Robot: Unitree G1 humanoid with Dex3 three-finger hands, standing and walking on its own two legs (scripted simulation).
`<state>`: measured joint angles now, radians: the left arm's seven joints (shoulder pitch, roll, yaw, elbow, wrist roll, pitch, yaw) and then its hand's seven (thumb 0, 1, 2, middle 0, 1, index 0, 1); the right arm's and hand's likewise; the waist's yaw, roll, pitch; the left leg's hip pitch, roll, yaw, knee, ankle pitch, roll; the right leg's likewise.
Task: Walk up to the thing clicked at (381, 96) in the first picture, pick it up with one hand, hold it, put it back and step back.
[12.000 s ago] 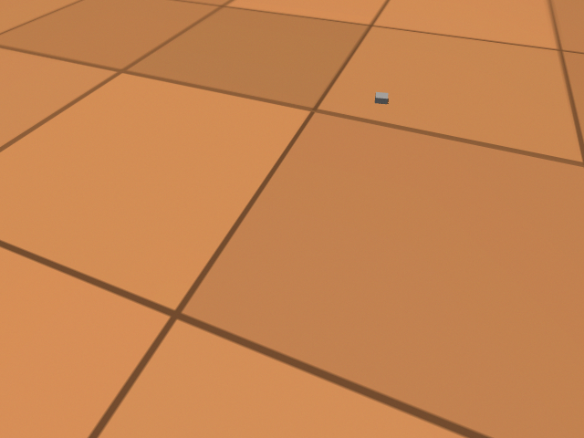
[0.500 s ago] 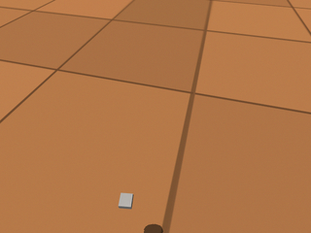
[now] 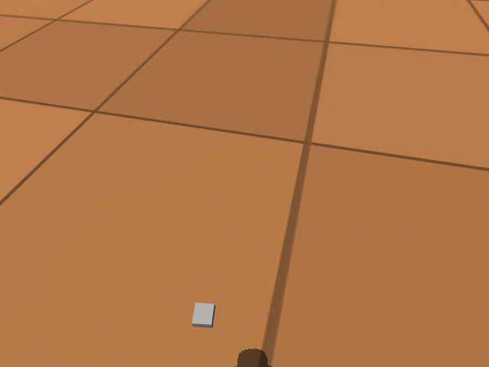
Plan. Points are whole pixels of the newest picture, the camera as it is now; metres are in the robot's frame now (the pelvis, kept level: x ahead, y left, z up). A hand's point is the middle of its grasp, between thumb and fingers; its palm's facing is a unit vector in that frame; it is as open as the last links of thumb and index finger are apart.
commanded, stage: walk up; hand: left
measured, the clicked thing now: (203, 315) +0.47 +0.21 -0.76
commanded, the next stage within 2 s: stand in 0.26 s
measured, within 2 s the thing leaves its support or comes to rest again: neither
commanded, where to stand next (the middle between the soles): +0.08 -0.01 m, yaw -3 degrees
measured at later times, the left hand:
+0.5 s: hand out of the picture +0.09 +0.25 -0.15, palm faces -0.02 -0.94 -0.34, open 7.4 cm
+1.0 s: hand out of the picture +0.08 +0.25 -0.16, palm faces -0.02 -0.94 -0.34, open 7.4 cm
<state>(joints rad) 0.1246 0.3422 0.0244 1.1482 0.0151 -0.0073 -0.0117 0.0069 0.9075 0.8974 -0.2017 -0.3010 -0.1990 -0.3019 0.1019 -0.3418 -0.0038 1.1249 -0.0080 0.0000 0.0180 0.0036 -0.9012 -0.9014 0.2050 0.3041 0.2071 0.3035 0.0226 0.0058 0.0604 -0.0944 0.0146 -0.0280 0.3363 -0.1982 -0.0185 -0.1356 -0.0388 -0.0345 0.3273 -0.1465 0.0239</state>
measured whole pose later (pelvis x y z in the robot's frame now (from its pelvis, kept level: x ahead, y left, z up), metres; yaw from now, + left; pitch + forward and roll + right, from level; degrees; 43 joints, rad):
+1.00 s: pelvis +0.02 -0.01 +0.00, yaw +0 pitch -2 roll +0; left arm 0.11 0.35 0.00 1.14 0.01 -0.01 -0.01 0.01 0.91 0.90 -0.20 -0.30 -0.20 -0.30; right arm 0.11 -0.36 0.02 1.12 -0.01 -0.01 0.01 0.00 -0.90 -0.90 0.20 0.30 0.21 0.30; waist 0.01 0.01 0.05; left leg -0.08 0.02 -0.03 0.32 -0.21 -0.03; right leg -0.13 -0.03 -0.04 0.33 -0.17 0.02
